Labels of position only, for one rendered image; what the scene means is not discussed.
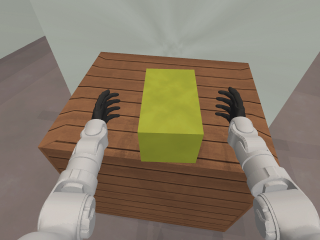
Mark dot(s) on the robot left hand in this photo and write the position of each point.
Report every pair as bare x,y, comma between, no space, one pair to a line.
101,111

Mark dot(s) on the robot right forearm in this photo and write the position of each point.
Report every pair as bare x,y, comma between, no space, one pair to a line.
259,165

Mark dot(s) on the robot right hand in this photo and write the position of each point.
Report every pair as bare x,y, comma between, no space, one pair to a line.
236,108

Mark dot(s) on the robot right upper arm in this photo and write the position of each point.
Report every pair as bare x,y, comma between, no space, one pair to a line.
285,215

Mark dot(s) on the robot left upper arm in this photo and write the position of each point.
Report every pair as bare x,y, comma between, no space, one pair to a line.
66,216

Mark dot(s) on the carton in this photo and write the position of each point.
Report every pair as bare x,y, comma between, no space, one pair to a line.
170,125

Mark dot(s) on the pedestal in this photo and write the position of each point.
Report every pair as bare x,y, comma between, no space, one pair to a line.
210,194

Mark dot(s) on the robot left forearm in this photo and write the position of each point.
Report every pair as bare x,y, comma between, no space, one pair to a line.
80,175

